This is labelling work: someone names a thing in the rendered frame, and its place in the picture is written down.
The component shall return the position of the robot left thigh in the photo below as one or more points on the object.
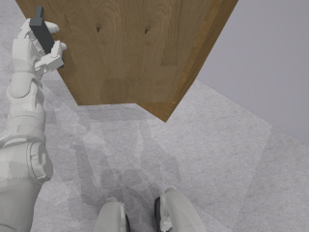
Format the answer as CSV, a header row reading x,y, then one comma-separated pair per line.
x,y
111,217

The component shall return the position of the left robot hand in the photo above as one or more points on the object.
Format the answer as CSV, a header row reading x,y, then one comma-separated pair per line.
x,y
25,55

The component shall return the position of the cupboard door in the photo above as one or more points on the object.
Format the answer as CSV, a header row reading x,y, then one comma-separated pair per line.
x,y
122,51

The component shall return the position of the left robot upper arm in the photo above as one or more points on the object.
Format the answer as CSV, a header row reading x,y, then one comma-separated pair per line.
x,y
24,168

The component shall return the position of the handle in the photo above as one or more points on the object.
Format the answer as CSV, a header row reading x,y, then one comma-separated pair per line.
x,y
41,32

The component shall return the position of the right robot shin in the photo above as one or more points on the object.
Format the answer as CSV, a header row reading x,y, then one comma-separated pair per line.
x,y
165,223

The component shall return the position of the robot left forearm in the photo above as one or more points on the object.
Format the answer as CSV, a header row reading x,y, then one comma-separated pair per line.
x,y
27,117

